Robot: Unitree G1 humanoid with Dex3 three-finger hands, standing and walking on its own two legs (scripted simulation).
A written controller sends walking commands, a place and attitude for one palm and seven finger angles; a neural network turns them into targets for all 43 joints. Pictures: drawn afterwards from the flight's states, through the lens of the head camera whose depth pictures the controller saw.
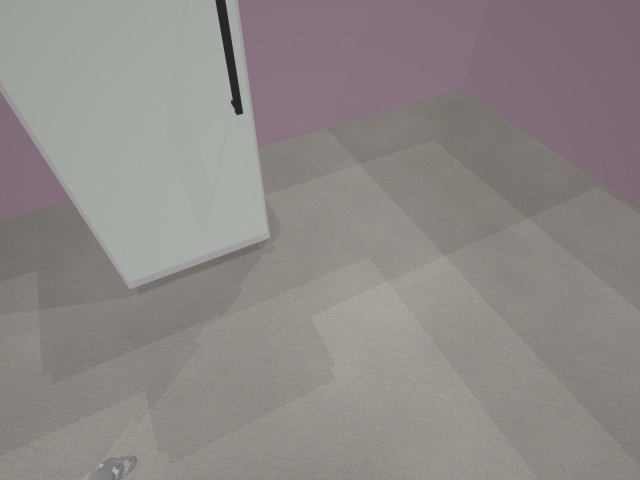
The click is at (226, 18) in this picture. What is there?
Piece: fridge door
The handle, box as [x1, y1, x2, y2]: [215, 0, 242, 114]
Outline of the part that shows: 215,0 233,98 231,103 234,107 235,112 239,114 242,113 225,1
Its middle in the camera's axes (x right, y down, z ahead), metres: -0.24 -0.51 +0.92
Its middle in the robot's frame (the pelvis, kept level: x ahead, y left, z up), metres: +1.03 +0.30 +0.11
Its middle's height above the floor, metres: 0.88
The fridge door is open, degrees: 0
